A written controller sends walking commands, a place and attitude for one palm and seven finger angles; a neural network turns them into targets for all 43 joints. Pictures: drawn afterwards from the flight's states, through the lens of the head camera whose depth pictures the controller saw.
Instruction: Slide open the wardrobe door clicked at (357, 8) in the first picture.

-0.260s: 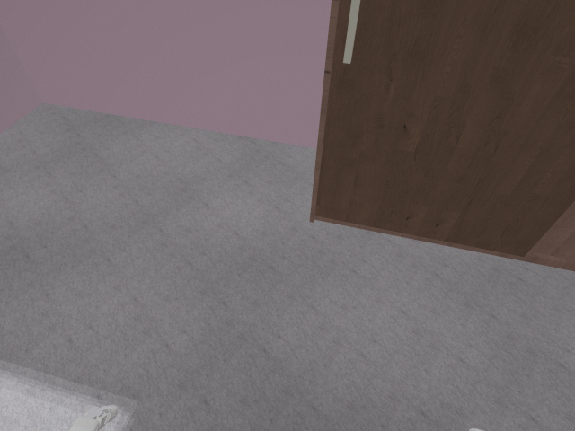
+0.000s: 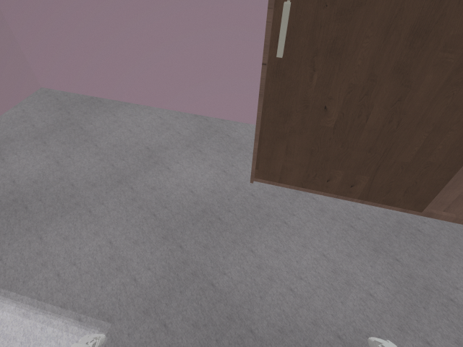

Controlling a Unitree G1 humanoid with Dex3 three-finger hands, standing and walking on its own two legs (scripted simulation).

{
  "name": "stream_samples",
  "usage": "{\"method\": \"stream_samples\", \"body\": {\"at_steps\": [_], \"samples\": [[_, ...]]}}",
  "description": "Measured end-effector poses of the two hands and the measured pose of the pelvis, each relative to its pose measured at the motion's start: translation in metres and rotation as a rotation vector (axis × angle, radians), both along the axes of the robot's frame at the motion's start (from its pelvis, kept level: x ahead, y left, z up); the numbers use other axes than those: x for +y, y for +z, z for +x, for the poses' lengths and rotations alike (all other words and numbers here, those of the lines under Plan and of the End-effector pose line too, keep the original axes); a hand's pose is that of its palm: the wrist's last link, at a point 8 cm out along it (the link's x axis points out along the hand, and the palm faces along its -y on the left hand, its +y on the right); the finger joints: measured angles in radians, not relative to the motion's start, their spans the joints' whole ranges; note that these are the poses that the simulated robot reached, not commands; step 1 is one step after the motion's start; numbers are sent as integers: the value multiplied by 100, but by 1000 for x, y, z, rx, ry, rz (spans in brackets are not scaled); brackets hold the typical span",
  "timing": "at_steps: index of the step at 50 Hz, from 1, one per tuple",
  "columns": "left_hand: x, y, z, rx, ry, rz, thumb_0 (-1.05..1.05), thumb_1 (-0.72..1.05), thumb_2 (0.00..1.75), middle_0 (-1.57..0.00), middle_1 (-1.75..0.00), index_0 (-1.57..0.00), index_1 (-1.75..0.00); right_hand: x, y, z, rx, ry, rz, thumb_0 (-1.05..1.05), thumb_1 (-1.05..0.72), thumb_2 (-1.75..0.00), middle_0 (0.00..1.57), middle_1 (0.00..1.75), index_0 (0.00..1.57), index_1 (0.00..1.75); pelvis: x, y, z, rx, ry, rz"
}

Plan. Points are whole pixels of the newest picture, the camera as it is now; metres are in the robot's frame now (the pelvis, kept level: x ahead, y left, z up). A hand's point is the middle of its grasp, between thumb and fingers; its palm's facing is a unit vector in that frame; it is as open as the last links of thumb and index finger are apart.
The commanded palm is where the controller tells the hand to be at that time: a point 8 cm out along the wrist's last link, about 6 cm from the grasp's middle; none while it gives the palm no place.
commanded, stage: stand and wait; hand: left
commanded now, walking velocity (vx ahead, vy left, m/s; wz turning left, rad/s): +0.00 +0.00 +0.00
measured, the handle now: (284, 29) +1.10 -0.11 +0.11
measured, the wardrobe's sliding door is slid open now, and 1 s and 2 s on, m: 0.00 0.00 0.00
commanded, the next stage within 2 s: look at it before walking up in 0.64 s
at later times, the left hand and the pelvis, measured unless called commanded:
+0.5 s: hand out of the picture +0.05 +0.23 -0.15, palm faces -0.03 -0.94 -0.34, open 7.4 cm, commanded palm none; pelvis -0.02 -0.01 +0.00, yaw +0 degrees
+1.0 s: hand out of the picture +0.07 +0.23 -0.15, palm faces -0.04 -0.94 -0.33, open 7.4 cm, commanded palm none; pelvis -0.01 -0.02 +0.01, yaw +0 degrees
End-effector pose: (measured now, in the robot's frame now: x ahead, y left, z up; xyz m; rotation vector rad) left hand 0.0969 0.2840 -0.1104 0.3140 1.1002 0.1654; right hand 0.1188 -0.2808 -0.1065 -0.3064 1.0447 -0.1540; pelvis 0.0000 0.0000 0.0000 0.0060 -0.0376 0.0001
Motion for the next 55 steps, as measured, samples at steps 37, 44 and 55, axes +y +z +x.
{"method": "stream_samples", "body": {"at_steps": [37,44,55], "samples": [[-9,-2,-41,97,17,11,0,91,90,-20,-30,-20,-30,-27,-11,-78,178,-73,-5,1,-90,-90,20,30,20,30,-16,5,-19,4,-5,-1],[-10,-3,-38,102,18,8,0,91,90,-20,-30,-20,-30,-27,-10,-72,177,-72,-7,1,-90,-90,20,30,20,30,-16,6,-16,7,-5,-1],[-9,-3,-33,107,22,10,0,91,90,-20,-30,-20,-30,-27,-8,-56,160,-60,-12,1,-90,-90,20,30,20,30,-16,6,-9,10,-4,-1]]}}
